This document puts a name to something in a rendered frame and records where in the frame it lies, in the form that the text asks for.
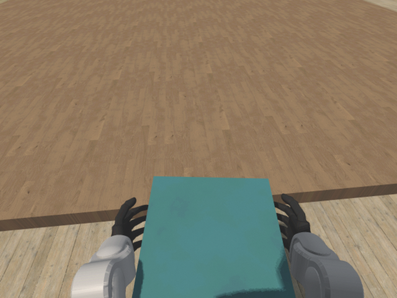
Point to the robot left forearm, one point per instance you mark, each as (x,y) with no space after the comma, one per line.
(109,271)

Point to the robot left hand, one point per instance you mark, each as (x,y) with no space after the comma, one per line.
(124,225)

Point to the carton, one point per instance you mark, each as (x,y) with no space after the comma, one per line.
(212,238)

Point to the robot right forearm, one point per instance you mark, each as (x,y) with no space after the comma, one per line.
(318,269)

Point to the robot right hand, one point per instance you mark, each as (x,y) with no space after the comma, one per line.
(296,221)

